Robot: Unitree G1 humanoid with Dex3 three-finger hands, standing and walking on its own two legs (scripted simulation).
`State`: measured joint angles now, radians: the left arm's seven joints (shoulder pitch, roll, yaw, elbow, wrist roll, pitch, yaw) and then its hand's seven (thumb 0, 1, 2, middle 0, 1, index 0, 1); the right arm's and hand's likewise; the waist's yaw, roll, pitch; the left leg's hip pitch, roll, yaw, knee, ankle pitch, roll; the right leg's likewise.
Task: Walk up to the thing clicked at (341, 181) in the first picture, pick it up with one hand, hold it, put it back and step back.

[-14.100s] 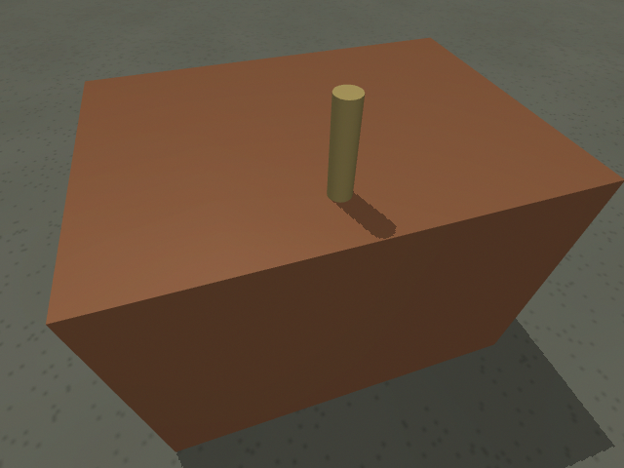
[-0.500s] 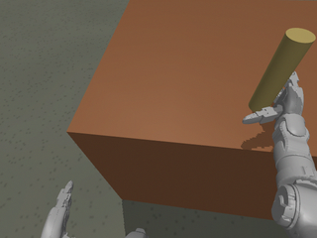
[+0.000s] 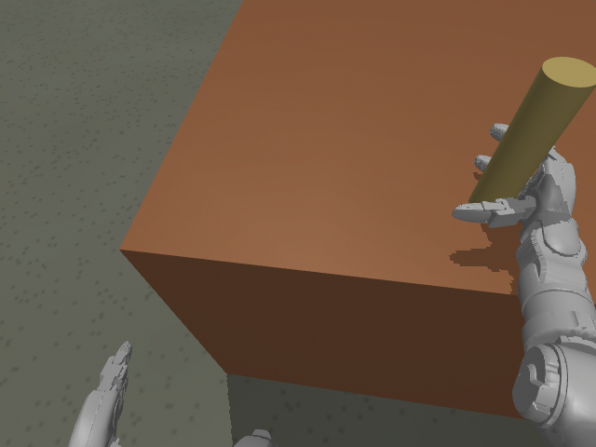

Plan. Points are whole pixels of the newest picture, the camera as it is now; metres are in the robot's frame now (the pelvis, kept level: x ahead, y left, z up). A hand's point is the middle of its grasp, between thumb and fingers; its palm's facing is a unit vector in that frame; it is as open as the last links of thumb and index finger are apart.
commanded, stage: close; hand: right
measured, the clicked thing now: (520, 151) +0.48 -0.21 +0.14
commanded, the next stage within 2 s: settle in 0.20 s
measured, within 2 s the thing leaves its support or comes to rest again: leaves its support in 0.48 s
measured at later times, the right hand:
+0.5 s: hand (493, 180) +0.48 -0.19 +0.09, palm faces +0.16 +0.99 +0.01, open 7.4 cm
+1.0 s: hand (508, 145) +0.49 -0.19 +0.14, palm faces +0.17 +0.99 +0.00, open 7.4 cm
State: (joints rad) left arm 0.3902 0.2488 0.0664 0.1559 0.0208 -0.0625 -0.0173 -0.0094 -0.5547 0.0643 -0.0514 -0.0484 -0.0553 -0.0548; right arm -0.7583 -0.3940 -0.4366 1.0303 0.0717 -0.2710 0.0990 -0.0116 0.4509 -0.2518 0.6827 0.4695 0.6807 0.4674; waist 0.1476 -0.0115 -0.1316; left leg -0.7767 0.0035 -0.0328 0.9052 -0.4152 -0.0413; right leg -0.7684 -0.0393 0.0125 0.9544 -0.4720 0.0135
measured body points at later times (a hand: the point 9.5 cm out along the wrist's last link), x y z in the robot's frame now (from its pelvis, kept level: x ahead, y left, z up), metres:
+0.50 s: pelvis -0.02 +0.00 +0.00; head +0.07 -0.02 +0.44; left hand +0.13 +0.27 -0.03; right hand +0.46 -0.24 +0.09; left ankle +0.01 +0.15 -0.68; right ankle -0.01 -0.12 -0.68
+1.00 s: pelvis +0.00 +0.01 +0.01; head +0.07 +0.00 +0.46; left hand +0.15 +0.27 -0.03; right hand +0.47 -0.24 +0.14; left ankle +0.01 +0.15 -0.68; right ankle -0.01 -0.12 -0.68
